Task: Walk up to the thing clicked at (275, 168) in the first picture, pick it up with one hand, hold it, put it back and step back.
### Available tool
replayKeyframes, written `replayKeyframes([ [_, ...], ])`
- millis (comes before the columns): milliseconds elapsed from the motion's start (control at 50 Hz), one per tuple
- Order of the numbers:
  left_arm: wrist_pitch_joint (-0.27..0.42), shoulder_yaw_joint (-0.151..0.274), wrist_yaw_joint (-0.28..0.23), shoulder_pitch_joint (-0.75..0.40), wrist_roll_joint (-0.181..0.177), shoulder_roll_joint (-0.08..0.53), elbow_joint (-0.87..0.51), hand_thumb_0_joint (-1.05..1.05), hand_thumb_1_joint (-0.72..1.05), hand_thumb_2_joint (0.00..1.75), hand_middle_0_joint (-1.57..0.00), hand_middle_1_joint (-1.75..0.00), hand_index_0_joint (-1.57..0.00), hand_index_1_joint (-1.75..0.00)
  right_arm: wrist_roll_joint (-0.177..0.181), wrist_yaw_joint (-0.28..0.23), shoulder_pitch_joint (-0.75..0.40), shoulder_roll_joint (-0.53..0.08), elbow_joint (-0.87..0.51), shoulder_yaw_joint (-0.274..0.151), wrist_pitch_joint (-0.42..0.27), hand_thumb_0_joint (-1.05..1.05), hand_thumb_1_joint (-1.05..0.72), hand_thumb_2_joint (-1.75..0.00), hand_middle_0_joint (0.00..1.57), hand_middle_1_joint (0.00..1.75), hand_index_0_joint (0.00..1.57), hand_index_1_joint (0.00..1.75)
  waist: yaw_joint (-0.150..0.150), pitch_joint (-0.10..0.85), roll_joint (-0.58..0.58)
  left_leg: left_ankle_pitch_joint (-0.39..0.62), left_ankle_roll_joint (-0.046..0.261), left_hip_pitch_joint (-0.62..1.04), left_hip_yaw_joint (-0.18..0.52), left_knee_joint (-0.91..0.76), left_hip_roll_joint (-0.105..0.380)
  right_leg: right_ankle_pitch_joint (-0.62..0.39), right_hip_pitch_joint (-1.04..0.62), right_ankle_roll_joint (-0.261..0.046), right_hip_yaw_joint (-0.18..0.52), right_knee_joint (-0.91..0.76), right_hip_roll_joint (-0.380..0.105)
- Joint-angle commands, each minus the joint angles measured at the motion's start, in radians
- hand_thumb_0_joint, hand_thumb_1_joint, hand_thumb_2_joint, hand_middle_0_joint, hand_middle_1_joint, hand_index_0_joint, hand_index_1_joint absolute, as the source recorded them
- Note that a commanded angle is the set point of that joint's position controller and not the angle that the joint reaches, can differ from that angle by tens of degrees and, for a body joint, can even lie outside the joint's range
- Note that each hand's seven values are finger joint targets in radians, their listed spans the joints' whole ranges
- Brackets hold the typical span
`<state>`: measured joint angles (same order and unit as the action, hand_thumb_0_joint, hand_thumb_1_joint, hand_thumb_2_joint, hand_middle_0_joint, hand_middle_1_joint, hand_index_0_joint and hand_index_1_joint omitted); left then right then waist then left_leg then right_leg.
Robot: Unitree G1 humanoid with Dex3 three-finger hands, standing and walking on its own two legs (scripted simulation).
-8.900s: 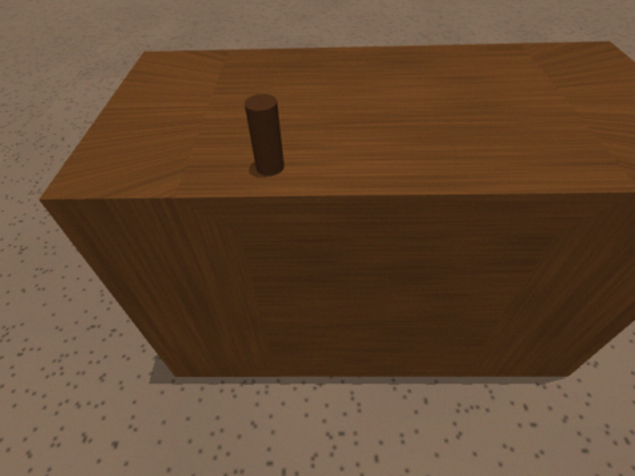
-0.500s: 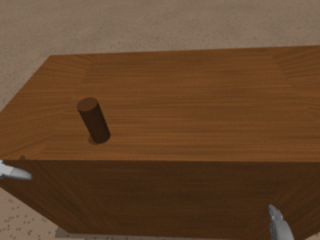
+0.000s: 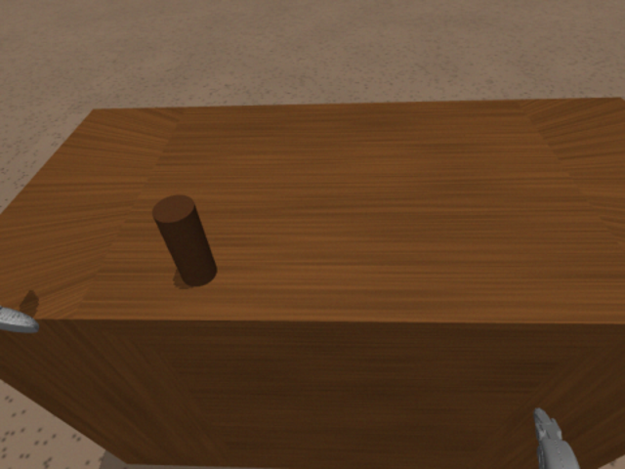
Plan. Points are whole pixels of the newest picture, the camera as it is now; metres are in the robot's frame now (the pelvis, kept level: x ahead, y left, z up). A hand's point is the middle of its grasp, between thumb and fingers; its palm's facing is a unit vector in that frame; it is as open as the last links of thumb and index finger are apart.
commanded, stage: go down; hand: left
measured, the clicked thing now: (187, 243) +0.39 +0.21 +0.09
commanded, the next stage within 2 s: none
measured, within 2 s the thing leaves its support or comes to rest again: neither
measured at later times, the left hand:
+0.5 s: hand out of the picture +0.29 +0.38 +0.20, palm faces +0.26 -0.95 -0.14, open 17.5 cm
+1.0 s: hand out of the picture +0.31 +0.39 +0.21, palm faces +0.24 -0.97 -0.08, open 17.7 cm
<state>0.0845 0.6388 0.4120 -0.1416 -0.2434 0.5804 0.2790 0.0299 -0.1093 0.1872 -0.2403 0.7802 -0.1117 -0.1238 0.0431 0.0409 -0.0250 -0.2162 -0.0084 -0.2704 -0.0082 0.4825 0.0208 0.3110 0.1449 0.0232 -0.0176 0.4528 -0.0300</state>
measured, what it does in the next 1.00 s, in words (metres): stands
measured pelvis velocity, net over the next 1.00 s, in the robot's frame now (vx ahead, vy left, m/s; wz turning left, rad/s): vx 0.00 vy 0.01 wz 0.00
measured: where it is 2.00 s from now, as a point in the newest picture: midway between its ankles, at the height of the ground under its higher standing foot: outside the picture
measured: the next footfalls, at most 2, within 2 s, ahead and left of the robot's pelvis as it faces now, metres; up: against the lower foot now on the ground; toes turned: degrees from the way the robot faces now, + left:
none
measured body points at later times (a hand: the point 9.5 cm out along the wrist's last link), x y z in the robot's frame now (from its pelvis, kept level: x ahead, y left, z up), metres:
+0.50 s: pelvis -0.01 +0.00 +0.00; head -0.01 +0.00 +0.45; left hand +0.27 +0.43 +0.21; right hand +0.14 -0.26 -0.09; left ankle +0.02 +0.12 -0.74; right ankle -0.05 -0.13 -0.74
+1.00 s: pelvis +0.00 +0.01 +0.00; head +0.00 +0.01 +0.45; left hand +0.29 +0.45 +0.21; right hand +0.15 -0.25 -0.10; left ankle +0.02 +0.12 -0.74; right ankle -0.05 -0.13 -0.74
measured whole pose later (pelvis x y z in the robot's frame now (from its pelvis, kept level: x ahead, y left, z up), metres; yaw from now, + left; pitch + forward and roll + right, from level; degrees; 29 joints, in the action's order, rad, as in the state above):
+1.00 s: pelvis +0.00 +0.01 +0.00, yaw +0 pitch +4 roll -1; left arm -0.05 0.66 0.59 -0.44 -0.22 0.78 0.73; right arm 0.01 -0.21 0.16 -0.22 0.86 -0.01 -0.21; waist 0.02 0.08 -0.02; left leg -0.19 0.00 -0.35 -0.01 0.47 0.02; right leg 0.28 0.22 0.03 -0.02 0.43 -0.03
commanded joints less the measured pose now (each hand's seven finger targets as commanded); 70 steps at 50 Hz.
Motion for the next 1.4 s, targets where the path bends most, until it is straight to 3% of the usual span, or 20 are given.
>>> replayKeyframes([
  [0,0.037,0.102,0.025,-0.326,-0.032,0.397,-0.125,0.0,-0.53,0.06,-0.05,-0.02,-0.04,-0.03,0.001,-0.028,-0.11,-0.142,-0.127,-0.014,-0.067,0.0,0.5,-0.06,0.05,0.05,0.05,0.05,-0.014,0.174,-0.07,0.249,0.026,0.176,-0.007,-0.041,-0.02,-0.268,0.086,-0.022,-0.029,-0.057,0.029],
  [60,0.02,0.099,0.057,-0.366,-0.036,0.427,-0.077,0.0,-0.52,0.06,-0.05,-0.01,-0.04,-0.02,0.0,-0.044,-0.113,-0.146,-0.103,-0.011,-0.071,0.0,0.51,-0.06,0.05,0.05,0.05,0.05,-0.025,0.172,-0.053,0.222,0.035,0.169,-0.011,-0.04,-0.03,-0.258,0.106,-0.013,-0.023,-0.07,0.021],
  [80,0.008,0.075,0.065,-0.359,-0.032,0.401,-0.014,0.0,-0.51,0.06,-0.05,-0.01,-0.04,-0.02,-0.002,-0.046,-0.115,-0.148,-0.116,-0.001,-0.078,0.0,0.5,-0.06,0.05,0.05,0.05,0.05,-0.031,0.16,-0.039,0.192,0.034,0.165,-0.009,-0.048,-0.028,-0.224,0.121,-0.016,-0.026,-0.071,0.025],
  [120,0.006,0.087,0.078,-0.421,-0.028,0.448,-0.02,0.0,-0.55,0.06,-0.05,-0.02,-0.04,-0.03,-0.003,-0.054,-0.113,-0.161,-0.106,-0.011,-0.079,0.0,0.5,-0.06,0.05,0.05,0.05,0.05,-0.031,0.196,-0.076,0.189,0.032,0.186,-0.007,-0.052,-0.029,-0.219,0.132,-0.02,-0.026,-0.073,0.025],
  [260,0.006,0.097,0.1,-0.478,-0.017,0.496,0.075,0.0,-0.54,0.06,-0.05,-0.02,-0.04,-0.03,-0.008,-0.07,-0.108,-0.162,-0.112,0.003,-0.102,0.0,0.51,-0.06,0.05,0.05,0.05,0.05,-0.016,0.205,-0.071,0.161,0.031,0.174,-0.001,-0.055,-0.029,-0.183,0.144,-0.023,-0.029,-0.079,0.028],
  [280,0.008,0.087,0.103,-0.508,-0.014,0.492,0.062,0.0,-0.54,0.06,-0.05,-0.02,-0.04,-0.03,-0.008,-0.068,-0.126,-0.128,-0.131,0.04,-0.108,0.0,0.51,-0.06,0.05,0.05,0.05,0.05,-0.011,0.212,-0.093,0.164,0.03,0.181,-0.006,-0.053,-0.03,-0.186,0.143,-0.024,-0.028,-0.079,0.024],
  [300,0.014,0.109,0.099,-0.538,-0.014,0.53,0.026,0.0,-0.52,0.06,-0.05,-0.02,-0.04,-0.03,-0.011,-0.075,-0.106,-0.145,-0.12,0.018,-0.108,0.0,0.51,-0.06,0.05,0.05,0.05,0.05,-0.013,0.226,-0.093,0.176,0.031,0.182,-0.009,-0.049,-0.032,-0.198,0.137,-0.023,-0.026,-0.078,0.023],
  [340,0.006,0.086,0.102,-0.493,-0.007,0.493,0.122,0.0,-0.51,0.06,-0.04,-0.02,-0.04,-0.03,-0.009,-0.074,-0.112,-0.138,-0.137,0.031,-0.113,0.0,0.51,-0.06,0.05,0.05,0.05,0.05,-0.015,0.213,-0.07,0.167,0.03,0.174,-0.003,-0.052,-0.027,-0.185,0.138,-0.023,-0.031,-0.079,0.03],
  [540,-0.013,0.113,0.117,-0.572,-0.007,0.573,0.117,0.0,-0.57,0.06,-0.05,-0.03,-0.04,-0.04,-0.014,-0.092,-0.12,-0.151,-0.108,0.026,-0.125,0.0,0.51,-0.06,0.05,0.05,0.05,0.05,-0.016,0.259,-0.101,0.222,0.029,0.197,0.001,-0.043,-0.022,-0.224,0.142,-0.025,-0.033,-0.079,0.034],
  [600,-0.032,0.082,0.132,-0.536,-0.01,0.529,0.177,0.0,-0.6,0.05,-0.05,-0.03,-0.04,-0.04,-0.012,-0.093,-0.111,-0.131,-0.064,0.039,-0.127,0.0,0.5,-0.06,0.05,0.05,0.05,0.05,-0.018,0.23,-0.1,0.19,0.029,0.185,0.004,-0.051,-0.021,-0.194,0.161,-0.026,-0.034,-0.083,0.037],
  [680,-0.044,0.084,0.147,-0.577,-0.015,0.555,0.166,0.0,-0.6,0.05,-0.05,-0.03,-0.05,-0.04,-0.012,-0.098,-0.129,-0.133,-0.07,0.047,-0.134,0.0,0.51,-0.06,0.05,0.05,0.05,0.05,-0.019,0.234,-0.12,0.17,0.021,0.192,0.014,-0.064,-0.012,-0.173,0.176,-0.032,-0.042,-0.085,0.043],
  [860,-0.066,0.089,0.167,-0.616,-0.007,0.603,0.227,0.0,-0.59,0.05,-0.05,-0.03,-0.05,-0.04,-0.014,-0.116,-0.131,-0.143,-0.07,0.049,-0.146,0.0,0.51,-0.06,0.05,0.05,0.05,0.05,-0.031,0.266,-0.099,0.223,0.035,0.205,0.004,-0.038,-0.026,-0.228,0.173,-0.019,-0.031,-0.086,0.033],
  [880,-0.066,0.087,0.17,-0.645,-0.008,0.609,0.212,0.0,-0.61,0.05,-0.05,-0.03,-0.04,-0.04,-0.014,-0.113,-0.111,-0.116,-0.046,0.077,-0.141,0.0,0.51,-0.06,0.05,0.05,0.05,0.05,-0.026,0.268,-0.113,0.225,0.035,0.203,0.007,-0.038,-0.025,-0.227,0.175,-0.02,-0.033,-0.087,0.033],
  [1040,-0.091,0.092,0.185,-0.659,-0.006,0.638,0.272,0.0,-0.6,0.04,-0.05,-0.03,-0.05,-0.04,-0.014,-0.127,-0.124,-0.146,-0.059,0.056,-0.142,0.0,0.51,-0.06,0.05,0.05,0.05,0.05,-0.032,0.291,-0.098,0.285,0.038,0.211,0.009,-0.025,-0.027,-0.282,0.165,-0.016,-0.037,-0.08,0.033],
  [1100,-0.106,0.069,0.19,-0.646,-0.006,0.61,0.292,0.0,-0.61,0.04,-0.05,-0.03,-0.05,-0.04,-0.011,-0.123,-0.118,-0.102,-0.051,0.092,-0.138,0.0,0.51,-0.06,0.05,0.05,0.05,0.05,-0.028,0.271,-0.113,0.284,0.04,0.203,0.005,-0.025,-0.03,-0.28,0.176,-0.017,-0.035,-0.08,0.031],
  [1140,-0.113,0.091,0.188,-0.64,-0.003,0.642,0.295,0.0,-0.6,0.04,-0.05,-0.03,-0.05,-0.04,-0.014,-0.128,-0.115,-0.156,-0.073,0.051,-0.138,0.0,0.51,-0.06,0.05,0.05,0.05,0.05,-0.029,0.311,-0.101,0.319,0.041,0.218,0.009,-0.017,-0.028,-0.307,0.163,-0.016,-0.037,-0.076,0.033],
  [1180,-0.113,0.114,0.186,-0.691,-0.003,0.681,0.224,0.0,-0.58,0.03,-0.05,-0.03,-0.05,-0.03,-0.013,-0.126,-0.097,-0.142,-0.063,0.063,-0.132,0.0,0.51,-0.06,0.05,0.05,0.05,0.05,-0.023,0.314,-0.146,0.327,0.034,0.233,0.011,-0.017,-0.024,-0.3,0.166,-0.02,-0.041,-0.076,0.035],
  [1280,-0.149,0.053,0.192,-0.609,-0.008,0.567,0.259,0.0,-0.58,0.03,-0.05,-0.03,-0.05,-0.03,-0.007,-0.121,-0.095,-0.103,-0.063,0.085,-0.129,0.0,0.51,-0.06,0.05,0.05,0.05,0.05,-0.024,0.255,-0.144,0.255,0.026,0.213,0.02,-0.045,-0.012,-0.22,0.194,-0.032,-0.05,-0.083,0.044],
  [1360,-0.175,0.089,0.196,-0.614,-0.023,0.612,0.224,0.0,-0.61,0.02,-0.06,-0.03,-0.05,-0.03,-0.008,-0.129,-0.09,-0.153,-0.105,0.06,-0.126,0.0,0.5,-0.06,0.05,0.05,0.05,0.05,-0.024,0.303,-0.123,0.307,0.031,0.221,0.015,-0.028,-0.014,-0.275,0.16,-0.027,-0.047,-0.079,0.042],
  [1380,-0.178,0.096,0.199,-0.632,-0.026,0.62,0.191,0.0,-0.61,0.02,-0.05,-0.03,-0.05,-0.04,-0.007,-0.124,-0.089,-0.129,-0.099,0.084,-0.121,0.0,0.51,-0.06,0.05,0.05,0.05,0.05,-0.011,0.313,-0.132,0.332,0.03,0.223,0.018,-0.022,-0.013,-0.287,0.153,-0.027,-0.049,-0.077,0.043],
])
